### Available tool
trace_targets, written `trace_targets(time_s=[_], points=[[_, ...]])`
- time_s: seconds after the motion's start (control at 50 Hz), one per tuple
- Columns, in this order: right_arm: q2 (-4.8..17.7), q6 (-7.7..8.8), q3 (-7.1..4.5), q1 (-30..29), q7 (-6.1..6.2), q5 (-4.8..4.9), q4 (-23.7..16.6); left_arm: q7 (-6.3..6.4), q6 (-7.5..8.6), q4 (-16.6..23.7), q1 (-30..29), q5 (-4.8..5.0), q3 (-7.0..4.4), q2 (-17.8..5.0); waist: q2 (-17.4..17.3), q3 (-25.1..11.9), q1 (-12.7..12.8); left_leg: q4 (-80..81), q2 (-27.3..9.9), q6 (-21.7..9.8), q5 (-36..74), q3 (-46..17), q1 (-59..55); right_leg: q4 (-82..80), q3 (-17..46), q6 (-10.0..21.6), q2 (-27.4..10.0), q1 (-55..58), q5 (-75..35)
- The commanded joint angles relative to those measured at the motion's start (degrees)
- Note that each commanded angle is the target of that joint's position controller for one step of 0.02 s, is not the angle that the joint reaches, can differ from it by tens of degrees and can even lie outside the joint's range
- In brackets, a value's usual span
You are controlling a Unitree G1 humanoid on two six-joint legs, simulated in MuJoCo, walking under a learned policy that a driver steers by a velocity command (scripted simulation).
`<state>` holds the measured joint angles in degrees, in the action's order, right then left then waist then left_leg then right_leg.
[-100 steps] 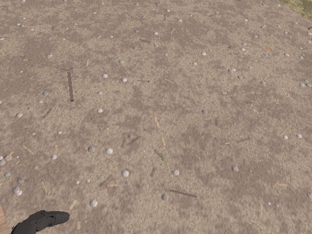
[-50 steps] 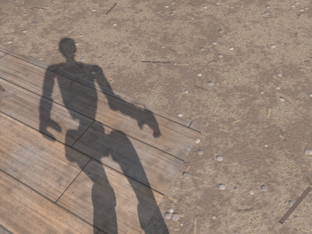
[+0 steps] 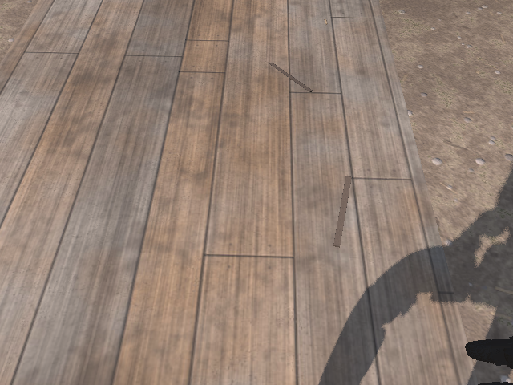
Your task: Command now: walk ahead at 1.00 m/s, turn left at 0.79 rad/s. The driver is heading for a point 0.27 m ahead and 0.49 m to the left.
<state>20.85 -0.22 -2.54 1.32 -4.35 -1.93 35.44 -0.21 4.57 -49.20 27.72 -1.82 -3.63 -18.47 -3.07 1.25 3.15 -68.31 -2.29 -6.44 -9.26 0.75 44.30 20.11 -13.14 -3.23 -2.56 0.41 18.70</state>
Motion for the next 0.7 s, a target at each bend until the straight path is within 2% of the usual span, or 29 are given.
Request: trace_targets(time_s=[0.02,0.04,0.08,0.1,0.12,0.14,0.16,0.18,0.2,0.22,0.24,0.26,0.28,0.3,0.34,0.38,0.42,0.46,0.48,0.52,0.54,0.56,0.58,0.6,0.62,0.64,0.66,0.68,0.7], points=[[-2.5,0.50,2.07,-4.0,-1.43,-0.05,-6.1,-0.22,2.36,3.6,-6.4,-0.07,0.06,-4.3,7.6,7.6,-5.0,13.8,-1.3,-1.4,6.0,1.0,-5.0,-15.9,1.0,5.9,-11.5,-10.5,-25.0],[-2.5,0.78,2.34,-5.8,-1.61,-0.42,-5.9,-0.11,2.26,2.6,-5.0,0.10,-0.02,-4.7,5.3,8.8,-4.4,18.5,0.2,-2.5,6.3,3.9,-7.8,-17.4,-0.7,6.2,-11.4,-9.5,-31.2],[-2.0,1.35,2.18,-4.8,-0.98,-0.73,-4.0,0.21,1.78,1.5,-2.2,0.25,-0.42,-7.7,5.8,6.7,-5.0,23.6,4.9,-4.4,5.8,7.2,-15.5,-15.1,-2.1,7.2,-12.1,-4.3,-53.3],[0.2,1.42,1.24,0.3,-0.54,0.24,-1.7,0.63,1.37,2.2,-2.6,0.26,-0.55,-9.1,7.5,-0.4,-7.4,22.6,8.8,-4.8,4.6,7.9,-23.4,-7.7,-2.7,7.7,-11.5,-0.3,-70.9],[1.0,1.99,0.72,7.7,0.14,-0.39,0.1,0.63,0.69,2.4,-3.3,0.16,-1.20,-13.5,10.0,-2.3,-11.9,24.3,9.9,-5.8,-1.8,7.0,-28.1,4.3,-2.7,7.8,-13.5,0.7,-80.5],[2.9,2.10,-0.21,18.3,1.01,-0.64,3.6,1.02,-0.20,2.8,-5.0,0.21,-1.43,-14.3,11.4,-6.1,-17.0,29.2,9.9,-7.5,-4.0,4.3,-38.6,18.0,-1.9,8.0,-14.7,-1.3,-80.4],[6.1,1.89,-2.12,26.6,2.30,-0.93,6.9,1.13,-0.87,2.7,-5.3,0.02,-1.29,-12.9,9.1,-9.9,-20.5,34.1,8.0,-7.6,-4.1,-0.1,-51.7,36.2,-2.0,7.0,-11.8,-9.0,-64.6],[12.0,1.47,-3.38,20.8,3.75,-1.23,7.2,-0.37,-1.13,5.6,-0.6,-0.75,0.54,-3.0,-7.9,-10.8,-9.0,33.7,-5.9,-8.2,-10.0,-20.1,-63.9,57.5,0.2,5.0,-3.0,-30.4,6.7],[14.7,1.34,-4.24,21.9,3.98,-0.45,4.8,-0.25,-0.66,9.8,-0.6,1.23,0.77,-4.7,-9.9,-22.9,-9.0,44.1,-14.4,-13.7,-13.1,-45.8,-71.1,69.7,11.5,5.1,1.4,-40.5,10.8],[12.2,1.69,-4.20,22.2,4.32,-0.02,6.1,0.04,0.09,10.7,-8.2,1.40,0.35,-7.0,-1.6,-16.3,-10.3,48.7,-11.9,-12.0,-9.7,-41.8,-66.9,68.8,15.3,5.9,-0.7,-45.3,3.6],[9.8,2.45,-3.78,20.7,4.74,0.40,7.8,0.09,0.44,10.3,-8.9,1.79,0.87,-5.7,1.2,-6.6,-7.6,50.4,-11.0,-11.4,-4.5,-34.7,-57.2,64.4,14.4,6.0,-2.4,-45.9,0.2],[6.9,3.53,-3.12,18.9,4.71,0.18,8.4,0.12,0.22,9.1,-10.1,0.67,1.23,-4.8,5.6,-1.6,-5.5,49.8,-7.9,-9.3,3.4,-28.1,-48.2,59.6,15.1,6.0,-4.5,-42.3,-0.8],[5.2,4.14,-2.48,17.0,5.09,0.32,8.5,-0.30,-0.68,8.8,-7.6,0.26,1.49,-3.7,4.7,-2.1,-2.3,51.5,-6.9,-8.8,2.4,-25.0,-43.7,56.1,15.4,5.6,-5.5,-38.6,-1.5],[2.6,4.72,-1.66,16.6,5.19,0.65,9.0,-0.80,-1.68,8.0,-6.8,-0.49,1.79,-3.1,3.7,-1.5,-1.0,53.8,-5.5,-9.2,2.9,-23.2,-38.6,53.6,15.6,4.7,-6.6,-35.4,-0.8],[0.4,5.87,-0.85,18.7,4.98,1.45,10.5,-1.73,-2.59,9.1,-10.9,-0.98,1.96,-1.7,3.5,1.4,-1.0,56.9,-4.1,-9.4,5.2,-20.0,-35.5,47.6,14.8,3.4,-7.5,-37.0,0.5],[1.4,6.63,-1.10,21.2,4.54,1.70,11.7,-2.21,-2.64,12.2,-19.5,-0.84,2.66,-0.7,2.7,5.7,-2.9,61.4,-2.0,-8.8,11.2,-15.4,-32.8,38.6,11.6,2.8,-7.2,-39.5,-6.1],[1.3,7.18,-1.02,21.8,3.95,1.86,12.2,-2.64,-2.03,13.7,-24.6,-0.24,3.39,0.4,3.4,6.6,-4.1,63.1,0.8,-6.8,18.8,-10.5,-31.7,27.3,9.3,3.5,-5.4,-36.3,-16.8],[2.2,7.96,-1.05,24.1,3.96,2.48,13.5,-3.07,-1.42,14.8,-27.8,0.51,3.97,0.9,2.6,6.5,-5.2,66.7,-0.6,-5.4,26.8,-9.1,-32.0,18.0,7.4,5.4,-3.1,-29.0,-27.1],[2.4,8.05,-0.96,25.5,4.14,2.71,14.7,-2.93,-1.13,15.1,-29.2,0.37,3.93,0.6,3.7,7.0,-5.8,66.3,-1.2,-4.7,33.1,-9.3,-34.3,15.1,7.3,6.3,-1.6,-26.9,-30.7],[4.4,7.59,-1.14,27.6,4.72,2.42,16.4,-2.06,-0.81,14.7,-27.4,-0.39,3.62,-0.9,3.0,3.8,-5.1,58.0,-1.6,-2.6,56.1,-9.5,-42.1,12.6,5.8,7.4,3.4,-23.2,-28.7],[5.7,7.27,-1.45,27.9,5.27,2.05,17.0,-1.40,-0.39,13.6,-22.9,-0.98,3.05,-2.6,0.9,0.5,-3.0,50.9,-2.2,-1.1,63.6,-11.0,-44.8,11.5,7.0,7.7,5.7,-17.8,-25.7],[7.1,6.82,-1.79,26.4,5.62,1.63,17.1,-0.57,0.14,11.1,-14.3,-1.11,2.04,-5.0,-0.2,-4.2,1.5,40.5,-1.9,0.3,63.4,-12.0,-43.8,10.8,9.1,8.0,5.8,-8.0,-26.1],[8.5,6.41,-2.18,22.2,5.75,2.10,16.3,0.50,0.50,8.4,-4.4,-1.23,1.13,-7.1,-0.7,-7.6,7.6,27.2,0.6,1.1,56.5,-11.3,-39.4,6.9,11.3,8.4,2.3,2.9,-32.3],[0.5,4.88,-0.10,20.3,5.02,0.92,13.4,1.72,1.03,9.6,-0.5,2.10,-0.15,-10.8,9.0,-18.2,9.3,4.5,4.9,4.1,13.0,-11.8,-26.3,17.1,23.8,10.0,-12.0,21.6,-54.4],[-4.5,4.53,1.46,30.7,4.74,3.43,13.4,0.47,2.23,10.3,-0.5,-0.84,0.80,-9.7,25.2,-32.9,4.5,-20.5,12.7,7.3,-29.3,-13.7,-10.9,16.2,45.4,22.4,-30.1,37.3,-67.1],[4.9,3.61,-0.76,26.7,4.64,4.18,12.2,0.85,1.45,13.0,-4.6,-0.31,0.25,-7.3,14.5,-34.4,6.3,-22.6,8.4,7.8,-24.4,-14.1,-10.7,11.1,43.4,20.8,-26.5,30.6,-57.0],[6.9,2.75,-1.97,19.4,4.99,5.57,8.9,1.46,1.03,13.3,-9.8,0.36,0.57,-5.1,11.7,-22.5,4.7,-18.6,4.4,8.2,-21.4,-10.7,-7.2,8.5,33.5,18.4,-23.7,21.1,-52.1],[4.8,1.79,-1.83,16.6,5.54,5.62,8.3,1.84,0.70,12.0,-13.8,1.20,0.82,-3.4,5.6,-12.0,1.9,-16.1,1.8,8.9,-20.0,-7.2,-4.6,4.6,27.9,16.8,-20.5,10.1,-46.9],[3.4,0.87,-2.03,16.7,5.83,4.89,8.0,2.02,1.05,11.8,-15.4,0.94,1.28,-2.2,4.9,-6.1,0.1,-15.4,0.3,9.0,-18.2,-5.9,-7.2,0.5,23.5,16.3,-19.1,-0.6,-45.7]])
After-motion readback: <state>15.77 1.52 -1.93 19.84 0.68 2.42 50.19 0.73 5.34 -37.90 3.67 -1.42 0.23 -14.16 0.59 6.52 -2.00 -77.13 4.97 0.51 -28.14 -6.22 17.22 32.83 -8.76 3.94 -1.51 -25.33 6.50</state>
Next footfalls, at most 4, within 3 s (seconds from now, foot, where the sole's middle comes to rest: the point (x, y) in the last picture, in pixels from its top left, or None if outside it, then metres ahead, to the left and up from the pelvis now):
0.16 left None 0.35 0.07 -0.77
0.58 right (281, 264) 0.83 0.00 -0.77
0.98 left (189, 241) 0.90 0.29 -0.77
1.44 right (235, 202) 1.06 0.16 -0.77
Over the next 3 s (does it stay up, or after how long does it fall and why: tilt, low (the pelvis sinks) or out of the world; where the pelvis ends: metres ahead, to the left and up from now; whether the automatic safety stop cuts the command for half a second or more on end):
stays up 0.58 1.24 0.00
